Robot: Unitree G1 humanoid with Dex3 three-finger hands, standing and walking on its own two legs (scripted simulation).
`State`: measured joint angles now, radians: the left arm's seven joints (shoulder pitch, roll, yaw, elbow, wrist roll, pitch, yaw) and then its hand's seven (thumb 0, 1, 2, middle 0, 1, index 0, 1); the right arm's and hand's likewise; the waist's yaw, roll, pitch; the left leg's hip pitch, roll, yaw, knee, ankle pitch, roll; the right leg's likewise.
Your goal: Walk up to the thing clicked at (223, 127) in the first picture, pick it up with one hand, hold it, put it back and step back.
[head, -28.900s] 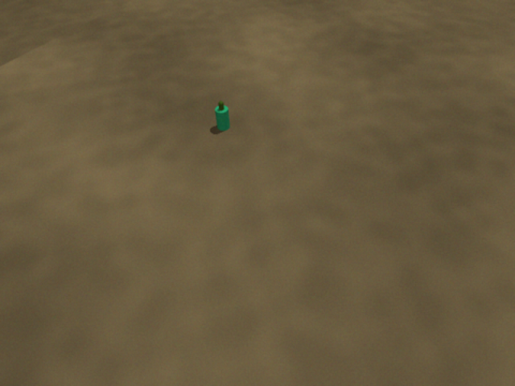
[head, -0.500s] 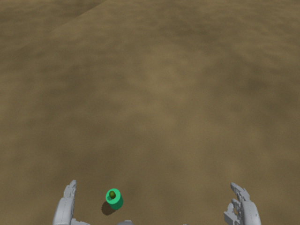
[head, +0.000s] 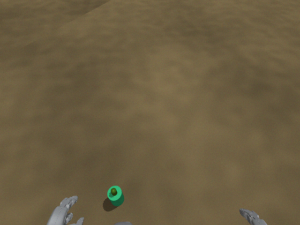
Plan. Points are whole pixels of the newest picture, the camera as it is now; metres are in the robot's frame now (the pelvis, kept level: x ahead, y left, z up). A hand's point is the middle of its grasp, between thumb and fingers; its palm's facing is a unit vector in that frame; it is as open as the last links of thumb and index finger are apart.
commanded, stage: stand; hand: left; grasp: from the side
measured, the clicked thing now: (115, 194) +0.36 +0.23 -0.65
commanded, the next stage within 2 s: none
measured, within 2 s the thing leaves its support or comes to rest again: neither
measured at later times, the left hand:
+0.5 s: hand out of the picture +0.04 +0.25 -0.13, palm faces +0.00 -0.94 -0.35, open 7.3 cm
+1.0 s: hand out of the picture +0.05 +0.25 -0.12, palm faces -0.01 -0.94 -0.34, open 7.3 cm
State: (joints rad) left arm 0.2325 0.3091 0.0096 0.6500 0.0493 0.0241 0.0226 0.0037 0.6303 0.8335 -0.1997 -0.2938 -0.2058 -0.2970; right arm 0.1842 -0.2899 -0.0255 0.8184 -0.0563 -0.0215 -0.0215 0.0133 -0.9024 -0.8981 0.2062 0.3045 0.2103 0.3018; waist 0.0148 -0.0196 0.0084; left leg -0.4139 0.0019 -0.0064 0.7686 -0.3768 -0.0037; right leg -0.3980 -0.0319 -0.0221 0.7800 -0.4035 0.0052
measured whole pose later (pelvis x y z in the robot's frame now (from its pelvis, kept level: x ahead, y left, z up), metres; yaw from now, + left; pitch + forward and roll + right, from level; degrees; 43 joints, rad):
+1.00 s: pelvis +0.00 +0.00 +0.04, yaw +0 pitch -3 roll +0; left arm 0.11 0.32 0.01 1.18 0.02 -0.01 0.01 0.01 0.91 0.89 -0.20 -0.30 -0.21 -0.30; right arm 0.12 -0.33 -0.01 1.16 -0.02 0.00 -0.01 0.01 -0.91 -0.90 0.20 0.30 0.21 0.30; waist 0.01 0.01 0.06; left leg -0.13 0.00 -0.01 0.33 -0.15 -0.01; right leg -0.11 -0.03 -0.03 0.34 -0.17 0.01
